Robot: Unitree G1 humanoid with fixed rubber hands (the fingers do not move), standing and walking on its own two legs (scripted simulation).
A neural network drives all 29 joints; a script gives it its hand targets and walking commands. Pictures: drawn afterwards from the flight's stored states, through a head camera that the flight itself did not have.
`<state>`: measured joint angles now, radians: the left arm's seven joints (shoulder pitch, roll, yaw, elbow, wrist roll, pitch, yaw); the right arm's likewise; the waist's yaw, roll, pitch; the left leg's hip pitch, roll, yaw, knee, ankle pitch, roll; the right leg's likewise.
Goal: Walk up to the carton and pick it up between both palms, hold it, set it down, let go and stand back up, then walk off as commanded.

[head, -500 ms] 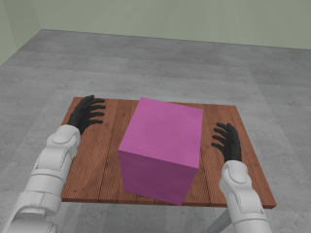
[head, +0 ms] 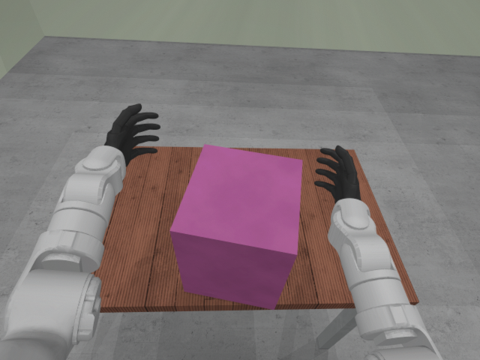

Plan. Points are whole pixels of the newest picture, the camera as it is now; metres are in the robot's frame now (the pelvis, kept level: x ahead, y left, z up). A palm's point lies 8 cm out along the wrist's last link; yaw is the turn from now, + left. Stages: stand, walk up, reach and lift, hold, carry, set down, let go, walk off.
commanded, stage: reach and lift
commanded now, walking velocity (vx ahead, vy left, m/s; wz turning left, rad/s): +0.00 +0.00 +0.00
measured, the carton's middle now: (240, 229) +0.38 -0.03 -0.05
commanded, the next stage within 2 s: none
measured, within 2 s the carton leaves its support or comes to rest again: neither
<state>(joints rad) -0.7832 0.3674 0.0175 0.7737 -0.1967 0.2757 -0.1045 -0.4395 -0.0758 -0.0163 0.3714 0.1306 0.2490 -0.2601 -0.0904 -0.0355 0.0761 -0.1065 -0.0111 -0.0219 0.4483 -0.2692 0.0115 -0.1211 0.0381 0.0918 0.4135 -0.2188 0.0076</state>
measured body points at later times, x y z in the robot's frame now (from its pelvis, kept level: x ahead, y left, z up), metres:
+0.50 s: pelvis -0.01 +0.00 +0.00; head +0.03 +0.02 +0.45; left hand +0.43 +0.16 +0.04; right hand +0.35 -0.20 +0.03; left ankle -0.01 +0.11 -0.74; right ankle +0.01 -0.13 -0.74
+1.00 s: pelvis +0.00 +0.03 -0.02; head +0.07 +0.06 +0.43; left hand +0.44 +0.14 +0.00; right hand +0.35 -0.17 -0.02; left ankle -0.01 +0.11 -0.74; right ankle +0.01 -0.13 -0.74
